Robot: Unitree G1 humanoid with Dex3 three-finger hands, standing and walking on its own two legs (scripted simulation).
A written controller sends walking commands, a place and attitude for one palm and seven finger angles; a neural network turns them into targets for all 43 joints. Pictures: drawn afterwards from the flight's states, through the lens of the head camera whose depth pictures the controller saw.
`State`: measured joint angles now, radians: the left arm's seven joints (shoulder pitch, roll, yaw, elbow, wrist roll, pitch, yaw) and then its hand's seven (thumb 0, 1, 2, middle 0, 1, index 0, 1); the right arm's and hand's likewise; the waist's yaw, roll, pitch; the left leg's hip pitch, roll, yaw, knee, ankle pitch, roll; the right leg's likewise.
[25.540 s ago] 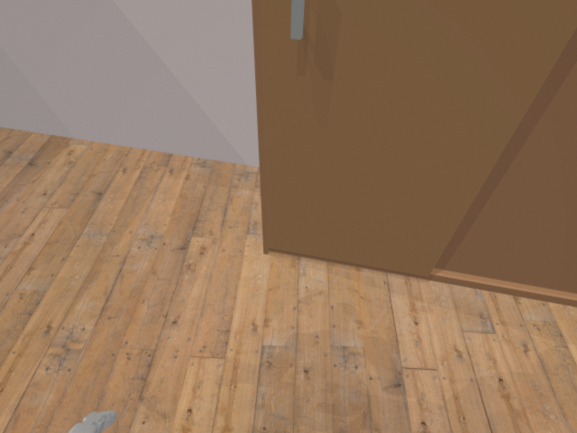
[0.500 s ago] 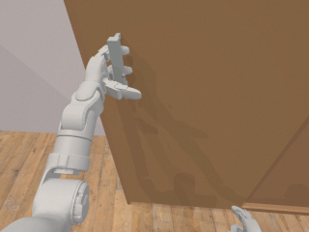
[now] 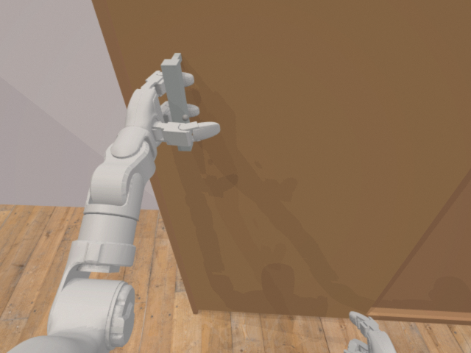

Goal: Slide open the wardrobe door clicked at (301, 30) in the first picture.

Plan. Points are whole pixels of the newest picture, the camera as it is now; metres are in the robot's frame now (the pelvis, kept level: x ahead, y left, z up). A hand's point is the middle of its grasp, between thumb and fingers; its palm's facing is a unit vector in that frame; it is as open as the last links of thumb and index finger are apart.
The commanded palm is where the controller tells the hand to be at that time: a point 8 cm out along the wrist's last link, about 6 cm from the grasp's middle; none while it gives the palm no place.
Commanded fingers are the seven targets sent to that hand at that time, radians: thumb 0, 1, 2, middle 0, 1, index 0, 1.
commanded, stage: grip the handle and tug to test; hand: left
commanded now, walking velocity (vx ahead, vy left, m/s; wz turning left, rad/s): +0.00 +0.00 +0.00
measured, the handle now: (181, 103) +0.46 +0.12 +0.24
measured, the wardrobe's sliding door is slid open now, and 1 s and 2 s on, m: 0.00 0.00 0.01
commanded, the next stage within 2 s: tug the door sideways, standing still in 1.08 s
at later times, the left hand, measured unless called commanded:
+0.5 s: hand (186, 116) +0.40 +0.10 +0.24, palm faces -0.02 -1.00 +0.00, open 5.8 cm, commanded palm +0.38 +0.15 +0.24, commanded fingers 0.00 0.90 0.90 -0.45 -1.40 -0.45 -1.40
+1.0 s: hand (187, 117) +0.40 +0.10 +0.24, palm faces -0.01 -1.00 +0.00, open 5.9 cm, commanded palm +0.36 +0.15 +0.24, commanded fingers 0.00 0.90 0.90 -0.45 -1.40 -0.45 -1.40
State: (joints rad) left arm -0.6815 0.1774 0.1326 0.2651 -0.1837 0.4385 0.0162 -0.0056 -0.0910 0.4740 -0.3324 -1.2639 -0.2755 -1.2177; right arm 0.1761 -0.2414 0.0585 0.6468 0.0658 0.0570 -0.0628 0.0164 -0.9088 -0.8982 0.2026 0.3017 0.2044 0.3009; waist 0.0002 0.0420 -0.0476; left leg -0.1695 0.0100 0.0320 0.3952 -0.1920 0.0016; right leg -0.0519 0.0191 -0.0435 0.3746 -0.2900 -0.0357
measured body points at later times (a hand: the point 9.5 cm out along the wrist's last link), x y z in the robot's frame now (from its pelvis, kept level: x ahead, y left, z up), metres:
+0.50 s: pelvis +0.00 +0.00 +0.00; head -0.03 -0.02 +0.45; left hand +0.40 +0.15 +0.24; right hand +0.16 -0.23 -0.10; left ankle +0.01 +0.12 -0.74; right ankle -0.05 -0.09 -0.74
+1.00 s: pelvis +0.00 +0.00 +0.00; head -0.02 -0.03 +0.45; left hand +0.40 +0.15 +0.24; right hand +0.16 -0.24 -0.10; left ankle +0.01 +0.12 -0.74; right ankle -0.05 -0.09 -0.74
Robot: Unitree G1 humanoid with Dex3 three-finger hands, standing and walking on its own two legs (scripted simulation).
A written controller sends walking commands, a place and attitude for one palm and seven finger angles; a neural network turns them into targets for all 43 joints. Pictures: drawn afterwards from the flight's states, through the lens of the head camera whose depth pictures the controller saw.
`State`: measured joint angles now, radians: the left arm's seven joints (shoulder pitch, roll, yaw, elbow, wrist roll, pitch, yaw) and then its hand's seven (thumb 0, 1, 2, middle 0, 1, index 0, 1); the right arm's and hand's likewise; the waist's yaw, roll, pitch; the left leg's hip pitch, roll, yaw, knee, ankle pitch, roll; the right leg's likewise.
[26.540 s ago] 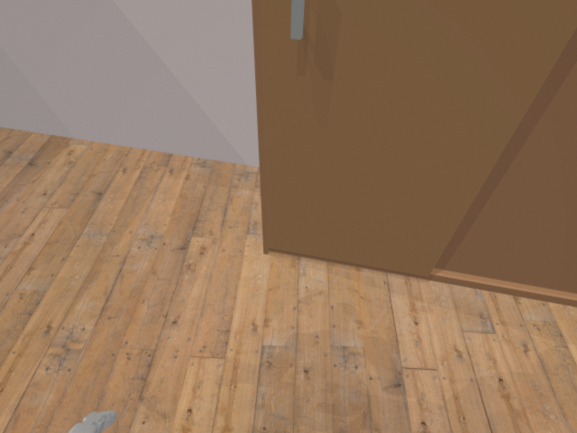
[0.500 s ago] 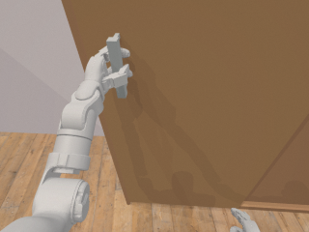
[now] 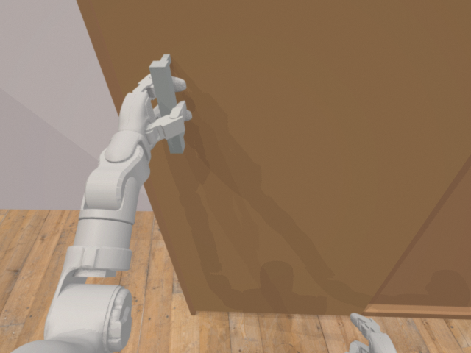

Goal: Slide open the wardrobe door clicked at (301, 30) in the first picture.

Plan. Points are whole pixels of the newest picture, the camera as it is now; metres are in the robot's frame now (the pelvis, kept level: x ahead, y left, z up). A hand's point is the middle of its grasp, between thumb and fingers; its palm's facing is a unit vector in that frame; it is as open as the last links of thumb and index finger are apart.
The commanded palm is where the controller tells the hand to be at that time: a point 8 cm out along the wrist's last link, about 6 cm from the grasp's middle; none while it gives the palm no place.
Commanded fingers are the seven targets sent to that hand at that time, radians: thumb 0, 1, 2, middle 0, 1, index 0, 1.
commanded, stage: grip the handle and tug to test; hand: left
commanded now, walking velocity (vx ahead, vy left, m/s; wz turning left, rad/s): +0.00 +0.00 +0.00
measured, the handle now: (172, 105) +0.45 +0.13 +0.24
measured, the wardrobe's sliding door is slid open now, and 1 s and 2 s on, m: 0.00 0.01 0.05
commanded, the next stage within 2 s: tug the door sideways, standing still in 0.08 s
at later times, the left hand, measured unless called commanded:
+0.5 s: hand (179, 120) +0.40 +0.10 +0.24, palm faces +0.04 -1.00 -0.03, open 5.9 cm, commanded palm +0.37 +0.12 +0.24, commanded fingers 0.00 0.90 0.90 -0.45 -1.40 -0.45 -1.40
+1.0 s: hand (184, 121) +0.40 +0.10 +0.24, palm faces +0.05 -1.00 -0.07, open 6.0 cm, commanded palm +0.37 +0.09 +0.24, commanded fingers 0.00 0.90 0.90 -0.45 -1.40 -0.45 -1.40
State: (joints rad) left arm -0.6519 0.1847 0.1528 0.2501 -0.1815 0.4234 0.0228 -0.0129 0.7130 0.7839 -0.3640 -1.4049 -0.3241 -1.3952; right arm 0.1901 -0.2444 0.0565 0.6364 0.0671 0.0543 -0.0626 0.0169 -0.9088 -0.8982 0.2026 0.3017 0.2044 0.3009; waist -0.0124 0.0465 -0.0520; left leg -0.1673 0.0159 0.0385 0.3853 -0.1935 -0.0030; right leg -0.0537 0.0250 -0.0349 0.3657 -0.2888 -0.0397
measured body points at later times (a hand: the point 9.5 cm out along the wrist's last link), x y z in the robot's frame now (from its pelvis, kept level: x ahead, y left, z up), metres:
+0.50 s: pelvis +0.02 +0.00 +0.00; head +0.00 -0.02 +0.45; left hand +0.39 +0.16 +0.24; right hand +0.23 -0.21 -0.09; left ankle +0.01 +0.13 -0.74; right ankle -0.06 -0.09 -0.74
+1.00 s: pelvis -0.02 +0.01 +0.00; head -0.03 -0.01 +0.44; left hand +0.39 +0.15 +0.24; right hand +0.15 -0.20 -0.12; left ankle +0.01 +0.13 -0.74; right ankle -0.06 -0.09 -0.74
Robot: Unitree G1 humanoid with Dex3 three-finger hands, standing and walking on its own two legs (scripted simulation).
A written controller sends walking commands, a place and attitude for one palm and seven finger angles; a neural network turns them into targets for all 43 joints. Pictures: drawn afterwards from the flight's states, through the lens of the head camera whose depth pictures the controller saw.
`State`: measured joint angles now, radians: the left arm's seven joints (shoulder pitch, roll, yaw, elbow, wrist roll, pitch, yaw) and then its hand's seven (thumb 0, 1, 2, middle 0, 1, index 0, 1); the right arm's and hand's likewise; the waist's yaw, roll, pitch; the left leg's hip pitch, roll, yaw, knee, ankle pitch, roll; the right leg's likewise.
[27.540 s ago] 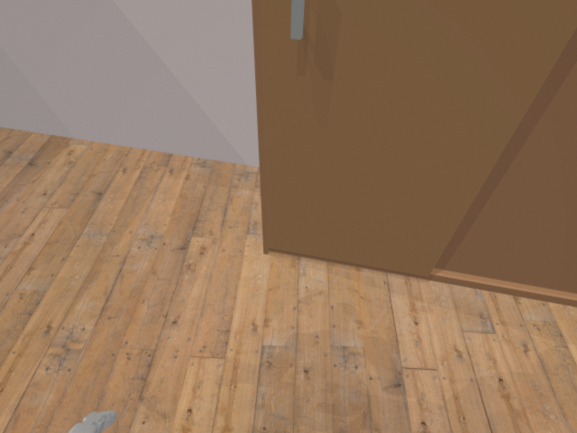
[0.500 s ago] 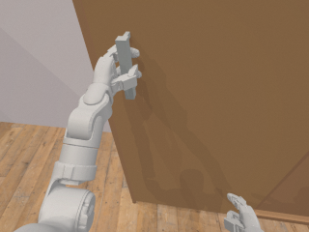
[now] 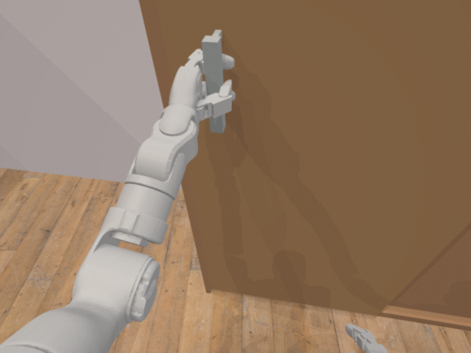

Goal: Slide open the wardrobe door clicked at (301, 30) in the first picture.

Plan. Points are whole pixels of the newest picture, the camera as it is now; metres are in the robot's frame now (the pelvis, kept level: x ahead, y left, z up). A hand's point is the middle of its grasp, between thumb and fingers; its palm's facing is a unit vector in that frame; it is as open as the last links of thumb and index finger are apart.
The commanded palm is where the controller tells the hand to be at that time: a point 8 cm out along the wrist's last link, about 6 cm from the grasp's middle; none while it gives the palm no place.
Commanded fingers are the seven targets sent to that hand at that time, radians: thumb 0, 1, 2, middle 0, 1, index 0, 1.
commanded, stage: tug the door sideways, standing still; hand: left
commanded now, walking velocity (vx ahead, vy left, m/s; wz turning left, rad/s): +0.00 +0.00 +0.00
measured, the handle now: (217, 83) +0.48 +0.08 +0.24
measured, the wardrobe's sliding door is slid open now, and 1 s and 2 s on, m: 0.01 0.05 0.36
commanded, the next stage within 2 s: step sideways, sliding the door along in 0.04 s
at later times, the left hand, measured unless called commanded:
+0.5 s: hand (232, 102) +0.44 +0.05 +0.23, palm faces +0.03 -1.00 -0.06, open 6.1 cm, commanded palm +0.41 +0.04 +0.24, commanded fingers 0.00 0.90 0.90 -0.45 -1.40 -0.45 -1.40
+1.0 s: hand (256, 104) +0.44 +0.01 +0.23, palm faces +0.27 -0.96 -0.09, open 6.6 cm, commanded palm +0.41 -0.03 +0.22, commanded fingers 0.00 0.90 0.90 -0.45 -1.40 -0.45 -1.40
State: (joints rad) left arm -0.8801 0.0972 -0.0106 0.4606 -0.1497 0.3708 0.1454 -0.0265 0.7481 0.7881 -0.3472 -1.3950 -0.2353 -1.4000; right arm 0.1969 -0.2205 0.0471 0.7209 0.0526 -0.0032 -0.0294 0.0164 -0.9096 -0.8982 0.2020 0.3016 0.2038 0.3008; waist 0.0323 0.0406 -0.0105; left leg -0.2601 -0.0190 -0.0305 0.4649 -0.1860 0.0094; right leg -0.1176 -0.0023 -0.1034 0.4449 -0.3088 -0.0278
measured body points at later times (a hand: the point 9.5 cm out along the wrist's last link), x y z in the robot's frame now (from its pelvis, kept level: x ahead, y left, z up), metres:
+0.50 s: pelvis -0.01 -0.05 -0.01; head +0.04 -0.06 +0.44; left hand +0.43 +0.10 +0.24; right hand +0.12 -0.27 -0.14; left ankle +0.04 +0.11 -0.74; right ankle -0.01 -0.17 -0.72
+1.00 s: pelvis +0.06 -0.20 -0.01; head +0.15 -0.17 +0.42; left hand +0.42 +0.06 +0.23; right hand +0.31 -0.35 -0.11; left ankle +0.03 +0.03 -0.74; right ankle +0.12 -0.37 -0.70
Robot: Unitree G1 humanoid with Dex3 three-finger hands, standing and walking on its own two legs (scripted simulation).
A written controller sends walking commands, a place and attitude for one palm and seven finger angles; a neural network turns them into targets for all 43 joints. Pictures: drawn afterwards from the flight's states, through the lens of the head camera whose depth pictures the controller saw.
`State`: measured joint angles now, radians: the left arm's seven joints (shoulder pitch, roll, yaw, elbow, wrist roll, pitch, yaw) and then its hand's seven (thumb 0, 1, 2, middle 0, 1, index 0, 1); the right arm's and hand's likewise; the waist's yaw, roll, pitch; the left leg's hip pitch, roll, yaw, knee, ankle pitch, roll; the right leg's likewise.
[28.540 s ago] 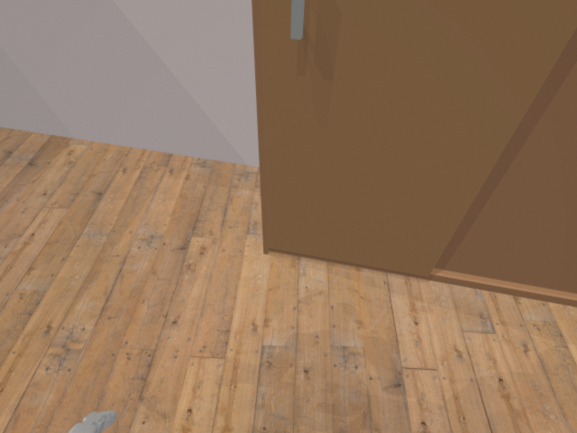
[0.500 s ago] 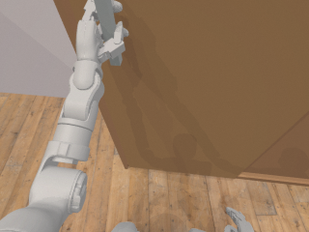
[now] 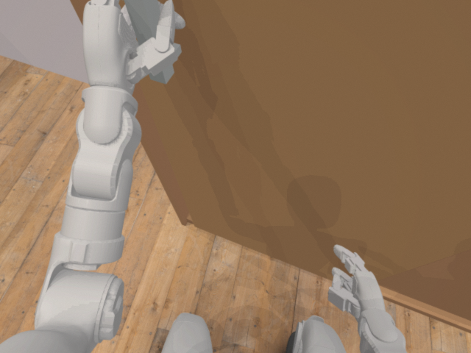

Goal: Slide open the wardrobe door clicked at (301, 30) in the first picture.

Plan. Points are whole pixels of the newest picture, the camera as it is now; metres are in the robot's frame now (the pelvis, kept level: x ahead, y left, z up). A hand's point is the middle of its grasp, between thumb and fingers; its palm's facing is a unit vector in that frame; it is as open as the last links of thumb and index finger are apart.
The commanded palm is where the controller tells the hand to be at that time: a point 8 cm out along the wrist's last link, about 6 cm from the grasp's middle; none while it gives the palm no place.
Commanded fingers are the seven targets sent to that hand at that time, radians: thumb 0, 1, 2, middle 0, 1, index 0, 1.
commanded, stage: step sideways, sliding the door along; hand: left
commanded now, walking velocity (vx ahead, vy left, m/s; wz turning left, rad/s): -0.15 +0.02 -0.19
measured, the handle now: (155, 9) +0.43 +0.22 +0.26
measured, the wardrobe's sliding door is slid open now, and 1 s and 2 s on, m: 0.05 0.36 0.42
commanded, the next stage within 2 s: stop walking and hold the door there in 1.66 s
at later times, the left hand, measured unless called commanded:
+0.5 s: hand (278, 75) +0.38 +0.07 +0.24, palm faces +0.17 -0.98 +0.00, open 6.9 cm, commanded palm +0.35 +0.03 +0.23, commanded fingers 0.00 0.90 0.90 -0.45 -1.40 -0.45 -1.40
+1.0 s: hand (457, 138) +0.35 -0.11 +0.24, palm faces +0.00 -1.00 -0.05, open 7.6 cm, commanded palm +0.33 -0.08 +0.22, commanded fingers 0.00 0.90 0.90 -0.45 -1.40 -0.45 -1.40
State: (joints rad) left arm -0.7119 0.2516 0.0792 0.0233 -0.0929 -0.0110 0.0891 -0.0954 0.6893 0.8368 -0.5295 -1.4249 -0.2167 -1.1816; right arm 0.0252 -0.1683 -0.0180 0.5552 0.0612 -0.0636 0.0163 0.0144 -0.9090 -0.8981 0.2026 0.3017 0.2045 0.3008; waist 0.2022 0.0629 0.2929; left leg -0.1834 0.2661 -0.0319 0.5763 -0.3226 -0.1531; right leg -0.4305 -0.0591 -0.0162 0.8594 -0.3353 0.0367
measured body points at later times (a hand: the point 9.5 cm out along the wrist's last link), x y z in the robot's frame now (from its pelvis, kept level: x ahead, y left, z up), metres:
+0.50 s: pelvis +0.05 -0.07 +0.01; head +0.15 -0.05 +0.45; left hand +0.36 +0.12 +0.24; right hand +0.28 -0.24 -0.08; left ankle +0.02 +0.05 -0.72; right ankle +0.03 -0.22 -0.66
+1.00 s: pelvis +0.00 -0.17 +0.01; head +0.11 -0.19 +0.45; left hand +0.34 -0.06 +0.24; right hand +0.23 -0.41 -0.08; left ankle -0.03 -0.02 -0.69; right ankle +0.09 -0.22 -0.72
